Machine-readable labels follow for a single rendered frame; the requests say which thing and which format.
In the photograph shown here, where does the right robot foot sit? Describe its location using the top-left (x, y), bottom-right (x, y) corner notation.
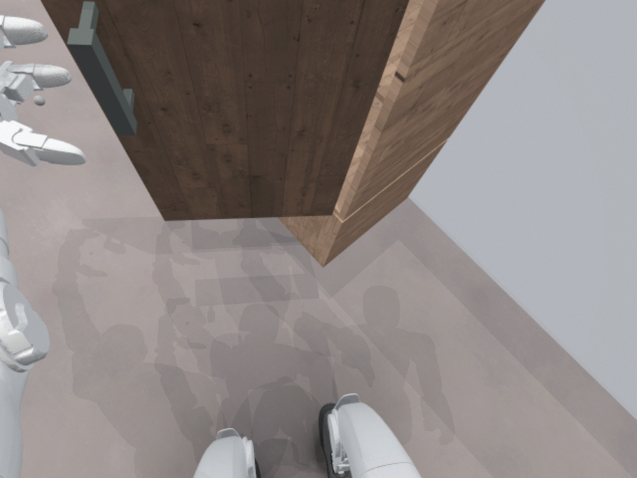
top-left (318, 403), bottom-right (352, 478)

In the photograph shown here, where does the left robot upper arm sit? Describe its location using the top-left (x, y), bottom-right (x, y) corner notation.
top-left (0, 282), bottom-right (50, 478)

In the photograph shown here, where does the cupboard door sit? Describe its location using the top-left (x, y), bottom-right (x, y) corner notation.
top-left (41, 0), bottom-right (409, 221)

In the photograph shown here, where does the left robot forearm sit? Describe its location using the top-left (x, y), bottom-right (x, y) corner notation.
top-left (0, 209), bottom-right (20, 291)

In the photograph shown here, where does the right robot shin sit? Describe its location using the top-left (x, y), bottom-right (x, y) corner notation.
top-left (329, 393), bottom-right (360, 473)

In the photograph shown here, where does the handle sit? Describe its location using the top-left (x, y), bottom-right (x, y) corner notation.
top-left (67, 1), bottom-right (137, 135)

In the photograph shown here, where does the left robot hand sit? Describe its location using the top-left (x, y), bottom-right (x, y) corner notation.
top-left (0, 15), bottom-right (86, 166)

